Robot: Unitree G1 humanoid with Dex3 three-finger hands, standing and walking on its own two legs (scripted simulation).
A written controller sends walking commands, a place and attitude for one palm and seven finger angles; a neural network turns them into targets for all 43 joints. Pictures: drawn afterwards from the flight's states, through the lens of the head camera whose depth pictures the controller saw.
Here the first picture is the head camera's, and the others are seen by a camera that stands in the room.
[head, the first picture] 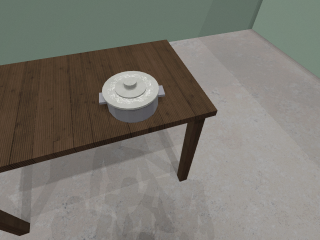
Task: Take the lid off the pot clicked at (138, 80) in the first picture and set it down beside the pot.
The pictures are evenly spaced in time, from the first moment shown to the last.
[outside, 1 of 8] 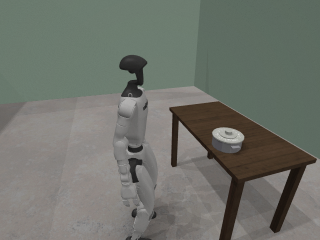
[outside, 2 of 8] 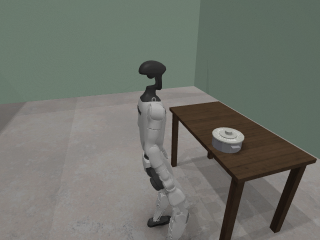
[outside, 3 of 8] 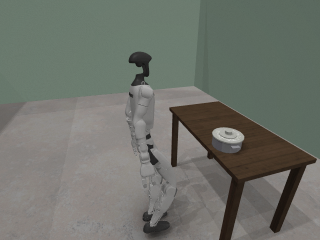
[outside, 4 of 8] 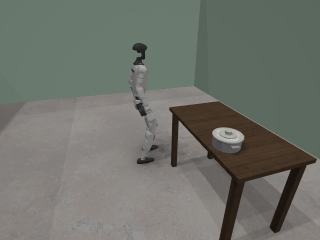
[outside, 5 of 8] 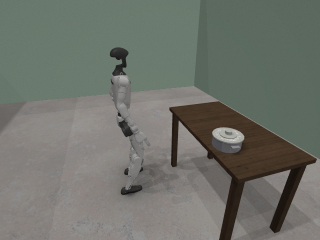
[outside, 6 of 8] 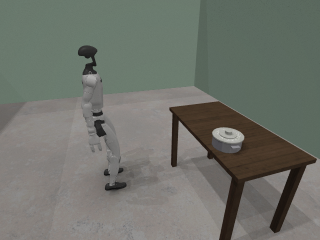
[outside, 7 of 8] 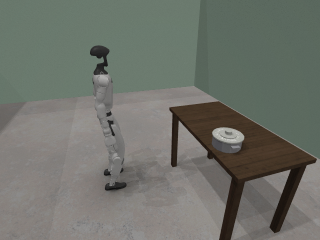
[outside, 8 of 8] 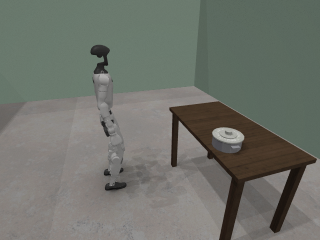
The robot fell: no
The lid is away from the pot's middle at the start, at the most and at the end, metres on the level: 0.00 0.00 0.00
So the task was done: no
